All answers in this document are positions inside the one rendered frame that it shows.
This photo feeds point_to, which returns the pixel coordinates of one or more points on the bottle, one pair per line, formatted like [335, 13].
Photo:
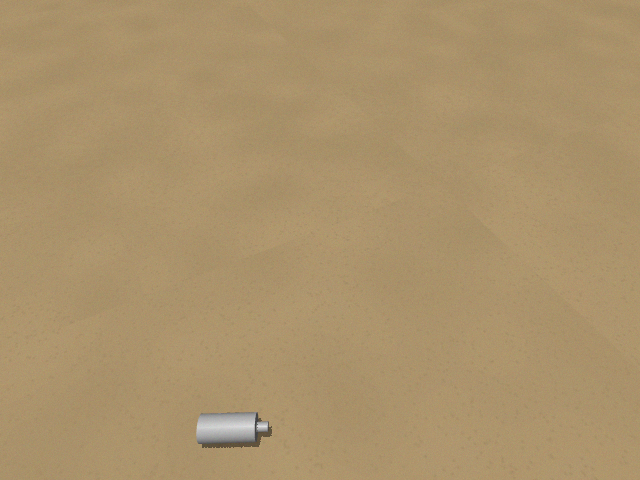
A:
[240, 427]

